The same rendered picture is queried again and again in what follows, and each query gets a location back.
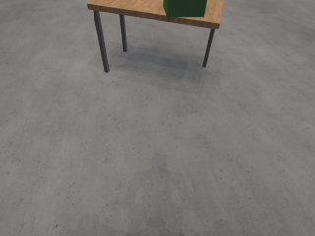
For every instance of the table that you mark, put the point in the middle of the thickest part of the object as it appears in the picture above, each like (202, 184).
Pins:
(152, 9)

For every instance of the carton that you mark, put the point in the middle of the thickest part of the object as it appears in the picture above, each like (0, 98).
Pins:
(185, 8)

